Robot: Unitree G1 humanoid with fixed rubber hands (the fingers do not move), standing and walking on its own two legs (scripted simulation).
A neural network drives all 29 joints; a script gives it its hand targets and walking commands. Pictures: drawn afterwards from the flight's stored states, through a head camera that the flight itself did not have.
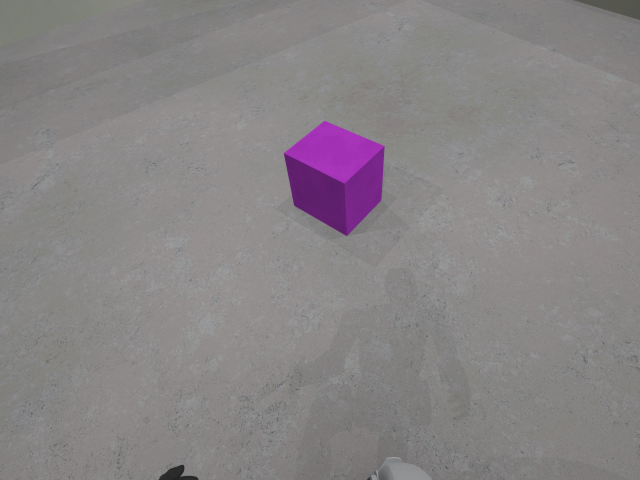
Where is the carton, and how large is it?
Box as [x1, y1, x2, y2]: [284, 121, 384, 235]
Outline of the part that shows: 324,121 284,153 294,205 346,235 380,200 384,146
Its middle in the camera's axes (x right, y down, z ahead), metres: +0.07 -0.25 +1.55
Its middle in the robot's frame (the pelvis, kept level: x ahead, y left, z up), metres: +1.25 -0.04 -0.60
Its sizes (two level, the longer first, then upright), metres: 0.290 0.244 0.290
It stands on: the floor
